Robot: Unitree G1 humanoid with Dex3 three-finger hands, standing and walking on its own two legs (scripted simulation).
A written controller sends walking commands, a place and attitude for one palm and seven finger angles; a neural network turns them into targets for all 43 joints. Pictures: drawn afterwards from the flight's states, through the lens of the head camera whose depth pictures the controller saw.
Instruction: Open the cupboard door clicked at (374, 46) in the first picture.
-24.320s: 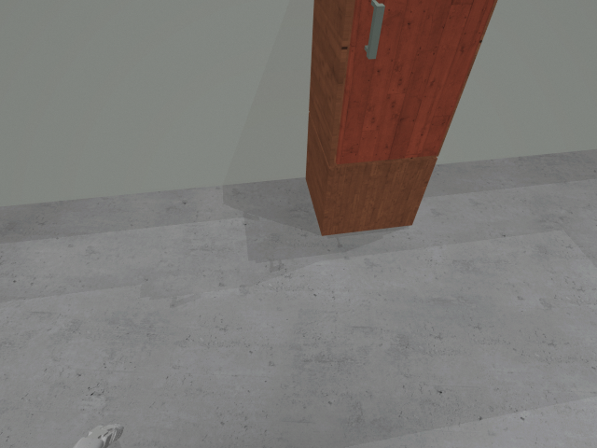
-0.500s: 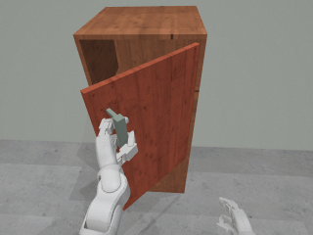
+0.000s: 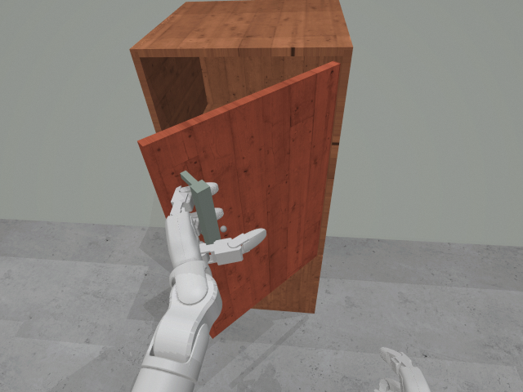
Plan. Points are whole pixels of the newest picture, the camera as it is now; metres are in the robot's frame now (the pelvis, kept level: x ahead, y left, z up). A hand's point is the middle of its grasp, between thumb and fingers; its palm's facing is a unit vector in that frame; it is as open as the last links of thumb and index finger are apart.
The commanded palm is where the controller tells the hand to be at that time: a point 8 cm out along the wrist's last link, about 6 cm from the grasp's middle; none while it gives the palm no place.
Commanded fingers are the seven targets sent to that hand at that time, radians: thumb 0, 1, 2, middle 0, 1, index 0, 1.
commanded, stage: open thumb and fingers to let go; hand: left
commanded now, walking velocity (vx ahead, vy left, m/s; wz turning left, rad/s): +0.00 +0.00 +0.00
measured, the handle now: (200, 210) +0.36 +0.12 +0.13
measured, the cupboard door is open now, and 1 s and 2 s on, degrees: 46 46 46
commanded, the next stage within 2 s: slide the hand sideways off the handle in 0.36 s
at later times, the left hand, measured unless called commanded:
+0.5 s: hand (220, 231) +0.31 +0.08 +0.13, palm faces +0.27 -0.96 +0.01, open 14.9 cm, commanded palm +0.27 +0.13 +0.12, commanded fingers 0.00 -0.50 0.30 -0.15 -0.30 -0.15 -0.30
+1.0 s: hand (202, 262) +0.26 +0.10 +0.12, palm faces -0.10 -1.00 -0.01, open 16.3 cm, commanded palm +0.23 +0.16 +0.12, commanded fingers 0.00 -0.50 0.30 -0.15 -0.30 -0.15 -0.30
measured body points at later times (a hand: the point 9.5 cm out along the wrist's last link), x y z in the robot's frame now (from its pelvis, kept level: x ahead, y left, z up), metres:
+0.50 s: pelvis -0.01 +0.04 +0.00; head -0.04 +0.03 +0.45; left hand +0.29 +0.13 +0.13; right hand +0.17 -0.17 -0.10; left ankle +0.03 +0.14 -0.73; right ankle -0.03 -0.06 -0.73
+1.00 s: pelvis -0.02 +0.04 +0.00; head -0.06 +0.03 +0.45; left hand +0.26 +0.15 +0.12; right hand +0.15 -0.17 -0.08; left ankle +0.03 +0.14 -0.73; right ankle -0.03 -0.06 -0.73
